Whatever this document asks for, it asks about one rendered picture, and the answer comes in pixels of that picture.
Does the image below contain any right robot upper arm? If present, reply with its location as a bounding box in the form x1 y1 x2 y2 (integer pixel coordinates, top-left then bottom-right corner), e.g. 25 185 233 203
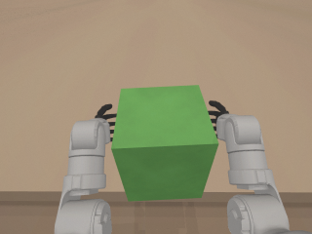
227 194 312 234

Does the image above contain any right robot forearm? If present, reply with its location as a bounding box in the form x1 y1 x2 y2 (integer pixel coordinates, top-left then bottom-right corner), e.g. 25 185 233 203
216 113 290 228

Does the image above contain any carton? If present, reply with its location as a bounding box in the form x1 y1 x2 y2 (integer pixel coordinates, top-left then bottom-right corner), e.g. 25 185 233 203
111 85 219 202

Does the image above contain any left robot upper arm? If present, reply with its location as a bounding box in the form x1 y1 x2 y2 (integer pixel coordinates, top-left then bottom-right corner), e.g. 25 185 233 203
55 199 112 234

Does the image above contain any robot left hand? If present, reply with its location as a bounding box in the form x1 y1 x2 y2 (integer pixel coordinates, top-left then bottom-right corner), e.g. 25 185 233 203
95 103 117 142

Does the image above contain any left robot forearm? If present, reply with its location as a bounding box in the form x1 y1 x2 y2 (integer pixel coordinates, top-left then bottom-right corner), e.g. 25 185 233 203
54 118 111 234

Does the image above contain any robot right hand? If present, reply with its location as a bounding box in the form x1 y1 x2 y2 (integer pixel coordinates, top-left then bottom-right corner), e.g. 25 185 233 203
208 100 229 139

